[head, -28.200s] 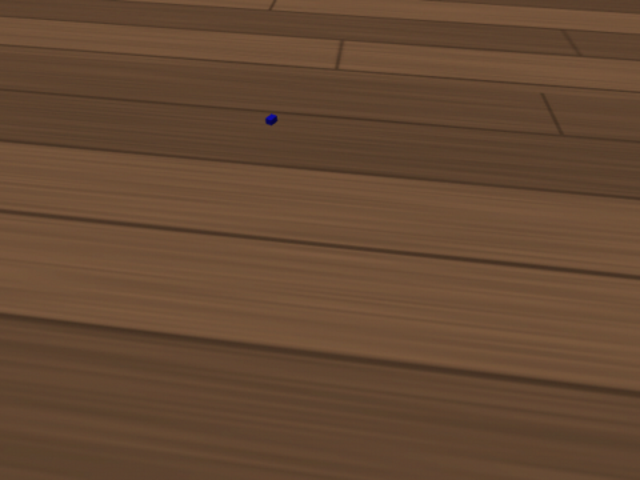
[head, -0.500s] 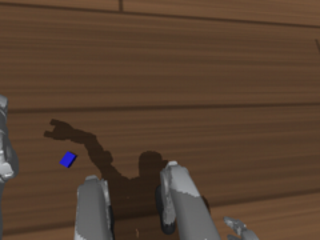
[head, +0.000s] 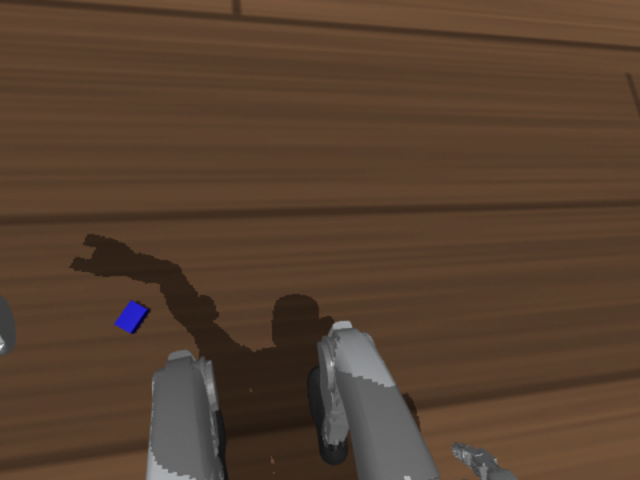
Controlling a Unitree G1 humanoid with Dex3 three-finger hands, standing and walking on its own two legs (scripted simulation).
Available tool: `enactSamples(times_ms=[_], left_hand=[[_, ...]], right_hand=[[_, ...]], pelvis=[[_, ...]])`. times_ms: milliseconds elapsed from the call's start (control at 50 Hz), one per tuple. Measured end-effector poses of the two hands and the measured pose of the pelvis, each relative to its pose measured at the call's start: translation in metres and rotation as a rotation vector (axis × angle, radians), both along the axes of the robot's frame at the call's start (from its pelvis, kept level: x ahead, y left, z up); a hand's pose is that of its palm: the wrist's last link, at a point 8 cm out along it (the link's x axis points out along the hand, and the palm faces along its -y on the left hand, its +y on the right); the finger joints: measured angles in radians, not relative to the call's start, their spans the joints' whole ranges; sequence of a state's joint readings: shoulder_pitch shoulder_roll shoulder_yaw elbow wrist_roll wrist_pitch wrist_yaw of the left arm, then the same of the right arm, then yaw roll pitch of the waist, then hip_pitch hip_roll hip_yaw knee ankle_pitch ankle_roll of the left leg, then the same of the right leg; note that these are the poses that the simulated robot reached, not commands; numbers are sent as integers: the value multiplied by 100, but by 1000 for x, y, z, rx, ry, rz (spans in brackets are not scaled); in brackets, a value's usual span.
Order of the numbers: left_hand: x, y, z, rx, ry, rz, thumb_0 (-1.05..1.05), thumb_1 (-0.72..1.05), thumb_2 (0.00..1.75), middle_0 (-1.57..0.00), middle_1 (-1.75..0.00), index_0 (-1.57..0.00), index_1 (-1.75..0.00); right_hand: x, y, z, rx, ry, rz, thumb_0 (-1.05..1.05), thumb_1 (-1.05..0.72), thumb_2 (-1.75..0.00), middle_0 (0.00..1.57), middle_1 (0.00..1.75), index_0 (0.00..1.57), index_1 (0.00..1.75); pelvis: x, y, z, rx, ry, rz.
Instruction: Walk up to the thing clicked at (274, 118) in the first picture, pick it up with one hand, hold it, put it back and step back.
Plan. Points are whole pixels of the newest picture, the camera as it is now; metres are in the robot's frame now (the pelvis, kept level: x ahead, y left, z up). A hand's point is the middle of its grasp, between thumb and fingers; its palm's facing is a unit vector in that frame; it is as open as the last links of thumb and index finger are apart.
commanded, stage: go down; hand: left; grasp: from above
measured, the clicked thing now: (132, 317) +0.37 +0.27 -0.53
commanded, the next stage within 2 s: none
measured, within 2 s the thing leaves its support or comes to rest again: neither
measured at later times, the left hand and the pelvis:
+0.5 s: hand out of the picture +0.46 +0.39 -0.07, palm faces -0.11 -0.38 -0.92, open 10.4 cm; pelvis +0.00 +0.00 +0.00, yaw +0 degrees
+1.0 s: hand out of the picture +0.46 +0.39 -0.06, palm faces -0.13 -0.39 -0.91, open 10.9 cm; pelvis +0.00 +0.00 +0.01, yaw +0 degrees
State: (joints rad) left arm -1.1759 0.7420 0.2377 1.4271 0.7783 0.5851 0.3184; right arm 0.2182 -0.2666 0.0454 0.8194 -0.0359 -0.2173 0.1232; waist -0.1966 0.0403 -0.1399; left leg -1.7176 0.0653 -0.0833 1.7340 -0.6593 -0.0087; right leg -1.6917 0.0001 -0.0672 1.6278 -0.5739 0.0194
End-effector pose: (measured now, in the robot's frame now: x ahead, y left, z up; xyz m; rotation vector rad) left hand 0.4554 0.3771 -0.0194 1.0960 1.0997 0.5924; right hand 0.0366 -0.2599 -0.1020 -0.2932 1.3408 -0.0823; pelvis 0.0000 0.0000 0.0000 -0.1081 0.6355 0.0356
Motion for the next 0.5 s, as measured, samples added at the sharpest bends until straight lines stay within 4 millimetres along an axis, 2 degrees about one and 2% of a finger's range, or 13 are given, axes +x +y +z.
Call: enactSamples(times_ms=[220,500], left_hand=[[0,7,2,3,-3,14,0,2,51,-57,-70,-60,-67],[1,16,9,6,-2,19,0,0,52,-54,-72,-58,-68]], right_hand=[[4,-2,-2,7,-3,21,1,-93,-91,20,30,20,30],[-5,3,-1,6,16,0,1,-93,-91,20,30,20,30]], pelvis=[[-1,-2,-2,0,0,-1],[-3,0,-1,-4,0,-2]])
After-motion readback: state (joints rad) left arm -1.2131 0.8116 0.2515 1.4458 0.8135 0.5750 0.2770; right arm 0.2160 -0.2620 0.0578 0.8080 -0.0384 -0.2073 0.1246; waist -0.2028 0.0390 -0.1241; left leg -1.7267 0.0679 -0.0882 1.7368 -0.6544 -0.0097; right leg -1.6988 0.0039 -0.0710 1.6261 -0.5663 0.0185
